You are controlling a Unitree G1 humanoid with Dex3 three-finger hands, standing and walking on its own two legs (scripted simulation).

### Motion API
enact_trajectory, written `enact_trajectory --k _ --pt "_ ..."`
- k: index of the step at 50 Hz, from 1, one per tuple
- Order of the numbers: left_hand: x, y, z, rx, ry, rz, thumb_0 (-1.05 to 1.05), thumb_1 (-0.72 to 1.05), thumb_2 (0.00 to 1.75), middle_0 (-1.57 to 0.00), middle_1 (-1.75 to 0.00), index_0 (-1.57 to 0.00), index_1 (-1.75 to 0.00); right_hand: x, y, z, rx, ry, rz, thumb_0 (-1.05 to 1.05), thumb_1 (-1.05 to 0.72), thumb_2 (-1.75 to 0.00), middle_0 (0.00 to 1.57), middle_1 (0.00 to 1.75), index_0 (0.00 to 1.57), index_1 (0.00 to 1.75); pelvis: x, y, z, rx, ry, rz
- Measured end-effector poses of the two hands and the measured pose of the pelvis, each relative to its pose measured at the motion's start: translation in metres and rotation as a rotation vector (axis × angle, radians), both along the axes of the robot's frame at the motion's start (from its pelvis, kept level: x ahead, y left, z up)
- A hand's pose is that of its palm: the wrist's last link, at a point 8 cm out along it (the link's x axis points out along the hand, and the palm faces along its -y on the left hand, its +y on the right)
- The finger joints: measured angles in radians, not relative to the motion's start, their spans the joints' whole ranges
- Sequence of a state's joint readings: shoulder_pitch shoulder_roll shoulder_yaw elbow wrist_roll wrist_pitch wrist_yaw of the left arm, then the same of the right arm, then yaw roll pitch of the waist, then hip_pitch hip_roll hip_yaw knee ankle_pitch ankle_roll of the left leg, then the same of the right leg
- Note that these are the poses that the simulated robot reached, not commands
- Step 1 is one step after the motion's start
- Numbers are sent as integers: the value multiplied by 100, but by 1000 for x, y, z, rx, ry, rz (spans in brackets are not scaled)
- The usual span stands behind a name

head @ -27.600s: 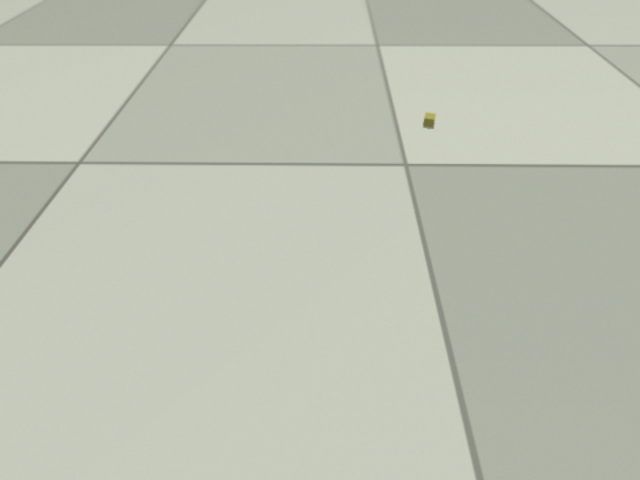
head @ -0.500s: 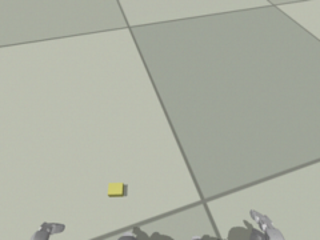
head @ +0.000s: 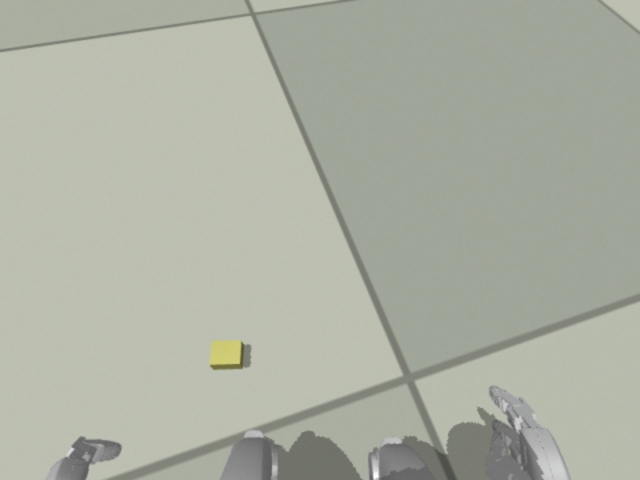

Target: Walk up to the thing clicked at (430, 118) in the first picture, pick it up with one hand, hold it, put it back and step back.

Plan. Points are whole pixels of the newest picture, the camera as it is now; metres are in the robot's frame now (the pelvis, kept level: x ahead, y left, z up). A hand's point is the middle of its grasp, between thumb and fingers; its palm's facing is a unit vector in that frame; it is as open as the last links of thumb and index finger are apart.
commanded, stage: rise first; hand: left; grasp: from above
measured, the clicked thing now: (227, 355) +0.46 +0.24 -0.63
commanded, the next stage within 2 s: none
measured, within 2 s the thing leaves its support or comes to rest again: neither
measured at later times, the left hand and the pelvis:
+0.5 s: hand (151, 417) +0.26 +0.30 -0.31, palm faces -0.43 -0.42 -0.80, open 13.1 cm; pelvis -0.05 -0.01 -0.18, yaw -2 degrees
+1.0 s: hand (173, 382) +0.35 +0.30 -0.43, palm faces -0.45 -0.09 -0.89, open 12.2 cm; pelvis -0.09 +0.00 -0.29, yaw -6 degrees
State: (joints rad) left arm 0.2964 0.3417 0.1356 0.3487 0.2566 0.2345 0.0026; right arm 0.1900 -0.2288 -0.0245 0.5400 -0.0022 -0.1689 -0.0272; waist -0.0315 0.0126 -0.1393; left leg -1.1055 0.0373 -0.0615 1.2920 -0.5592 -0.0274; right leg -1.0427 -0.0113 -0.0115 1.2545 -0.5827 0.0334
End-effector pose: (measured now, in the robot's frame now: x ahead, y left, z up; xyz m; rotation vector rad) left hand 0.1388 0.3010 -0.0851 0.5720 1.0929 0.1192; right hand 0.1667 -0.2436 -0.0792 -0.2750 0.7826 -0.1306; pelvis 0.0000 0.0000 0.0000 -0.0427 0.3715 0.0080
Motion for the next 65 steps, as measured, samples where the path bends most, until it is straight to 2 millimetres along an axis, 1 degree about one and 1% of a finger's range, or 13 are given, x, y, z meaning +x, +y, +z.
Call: enact_trajectory --k 4,9,13,18,22,26,29,32,36,40,46,53,65 --pt "0 2 -11 22 1 -40 0 -47 88 -20 -93 -20 -94 -1 0 -11 1 -3 15 1 -92 -90 20 30 20 30 -5 0 -11 -1 18 2" --pt "14 12 -44 92 0 -140 0 -46 87 -21 -91 -21 -92 -1 -5 -38 -9 -12 49 1 -93 -90 20 30 20 30 -17 -2 -38 3 63 0" --pt "39 15 -79 152 -38 -274 0 -45 87 -22 -90 -22 -91 -3 -13 -75 -27 4 65 1 -93 -90 20 30 20 30 -27 -4 -70 4 114 -5" --pt "82 12 -121 246 -134 -440 0 -42 85 -26 -87 -25 -88 -15 -24 -133 -41 67 58 1 -93 -90 20 30 20 30 -37 -5 -118 3 177 -16" --pt "112 14 -153 335 -175 -515 0 -39 85 -28 -85 -28 -87 -32 -30 -181 -36 142 40 1 -93 -90 20 30 20 30 -47 -6 -154 0 208 -26" --pt "137 13 -181 392 -188 -572 0 -37 84 -30 -84 -29 -86 -59 -32 -224 -25 235 26 1 -93 -90 20 30 20 30 -57 -6 -184 -4 224 -34" --pt "153 11 -198 422 -194 -631 0 -35 84 -30 -84 -30 -85 -84 -32 -249 -19 304 12 1 -92 -90 20 30 20 30 -65 -6 -204 -9 224 -40" --pt "166 9 -213 445 -204 -686 0 -34 83 -31 -82 -31 -84 -109 -33 -268 -17 365 -9 1 -92 -90 20 30 20 30 -71 -6 -222 -15 219 -46" --pt "180 6 -230 471 -224 -754 0 -31 82 -33 -80 -32 -81 -142 -33 -284 -23 433 -43 1 -91 -90 20 30 20 30 -79 -4 -242 -27 207 -54" --pt "190 6 -247 497 -236 -814 0 -27 80 -34 -76 -34 -78 -170 -34 -293 -37 492 -71 1 -89 -89 20 30 20 30 -84 -1 -258 -38 196 -59" --pt "202 7 -270 537 -260 -884 0 -22 77 -37 -70 -37 -71 -195 -35 -301 -65 566 -92 1 -88 -89 20 30 20 30 -87 3 -277 -54 188 -63" --pt "221 6 -292 585 -282 -941 0 -19 75 -40 -64 -39 -66 -203 -32 -311 -89 612 -88 1 -89 -89 20 30 20 30 -86 6 -294 -70 190 -65" --pt "250 0 -319 623 -282 -979 0 -18 72 -41 -64 -40 -65 -193 -23 -327 -88 640 -69 0 -90 -89 20 30 20 30 -77 10 -309 -83 211 -76"
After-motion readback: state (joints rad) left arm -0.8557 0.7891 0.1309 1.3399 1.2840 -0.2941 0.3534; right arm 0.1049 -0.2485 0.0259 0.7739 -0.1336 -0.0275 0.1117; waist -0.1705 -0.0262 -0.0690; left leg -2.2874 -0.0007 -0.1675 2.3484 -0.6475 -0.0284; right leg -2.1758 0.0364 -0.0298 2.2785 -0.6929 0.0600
